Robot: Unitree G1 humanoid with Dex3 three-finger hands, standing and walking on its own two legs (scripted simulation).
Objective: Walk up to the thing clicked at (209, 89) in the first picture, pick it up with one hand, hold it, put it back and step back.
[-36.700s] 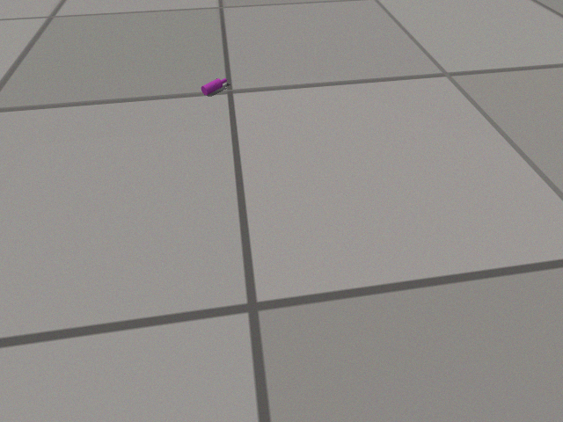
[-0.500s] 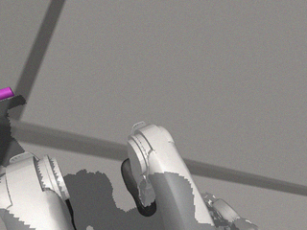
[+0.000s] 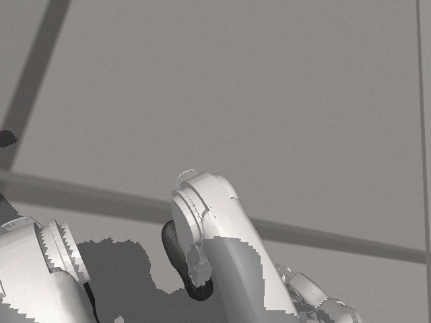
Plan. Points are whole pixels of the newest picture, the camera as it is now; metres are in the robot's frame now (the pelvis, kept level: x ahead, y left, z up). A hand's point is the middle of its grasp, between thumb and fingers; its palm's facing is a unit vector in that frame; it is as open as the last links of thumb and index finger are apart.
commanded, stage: open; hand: left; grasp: from above
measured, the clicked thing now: out of the picture +0.44 +0.33 -0.27
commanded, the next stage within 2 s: withdraw in 1.06 s
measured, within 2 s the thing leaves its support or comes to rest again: neither
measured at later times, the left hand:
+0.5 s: hand out of the picture +0.43 +0.35 -0.24, palm faces -0.40 -0.16 -0.90, open 10.8 cm
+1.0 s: hand out of the picture +0.42 +0.35 -0.24, palm faces -0.41 -0.18 -0.89, open 13.6 cm
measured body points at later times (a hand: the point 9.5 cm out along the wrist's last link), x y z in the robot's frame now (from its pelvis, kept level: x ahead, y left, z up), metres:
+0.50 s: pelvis +0.00 +0.00 +0.00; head +0.26 +0.13 +0.34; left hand +0.45 +0.35 -0.18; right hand +0.06 -0.25 -0.06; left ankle +0.07 +0.13 -0.27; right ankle +0.11 -0.11 -0.27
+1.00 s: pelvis +0.00 +0.00 +0.00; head +0.26 +0.13 +0.34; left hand +0.44 +0.36 -0.19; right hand +0.07 -0.25 -0.06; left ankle +0.07 +0.13 -0.27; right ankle +0.11 -0.11 -0.27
